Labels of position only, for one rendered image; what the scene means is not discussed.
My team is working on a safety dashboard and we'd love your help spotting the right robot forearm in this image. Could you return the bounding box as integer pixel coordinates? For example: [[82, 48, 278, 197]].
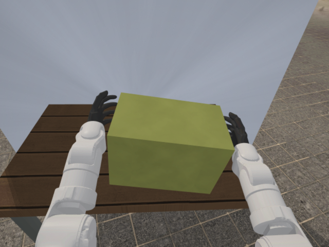
[[232, 143, 313, 247]]

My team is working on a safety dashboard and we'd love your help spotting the robot left upper arm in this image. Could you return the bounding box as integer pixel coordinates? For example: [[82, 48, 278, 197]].
[[36, 214, 97, 247]]

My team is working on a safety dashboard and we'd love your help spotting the carton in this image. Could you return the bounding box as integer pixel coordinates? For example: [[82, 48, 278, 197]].
[[107, 92, 235, 194]]

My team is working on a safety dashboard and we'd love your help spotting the right robot hand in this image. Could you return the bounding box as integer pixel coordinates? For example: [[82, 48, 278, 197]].
[[224, 112, 249, 147]]

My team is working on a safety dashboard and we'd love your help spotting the left robot hand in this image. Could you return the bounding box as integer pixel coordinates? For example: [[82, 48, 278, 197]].
[[87, 91, 117, 126]]

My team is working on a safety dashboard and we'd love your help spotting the robot right upper arm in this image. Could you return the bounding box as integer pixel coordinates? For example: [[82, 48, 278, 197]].
[[255, 234, 311, 247]]

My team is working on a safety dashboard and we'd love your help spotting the table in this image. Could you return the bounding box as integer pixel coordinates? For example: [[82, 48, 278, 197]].
[[0, 104, 249, 243]]

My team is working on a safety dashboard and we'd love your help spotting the left robot forearm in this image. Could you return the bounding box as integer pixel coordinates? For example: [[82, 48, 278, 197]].
[[35, 121, 106, 247]]

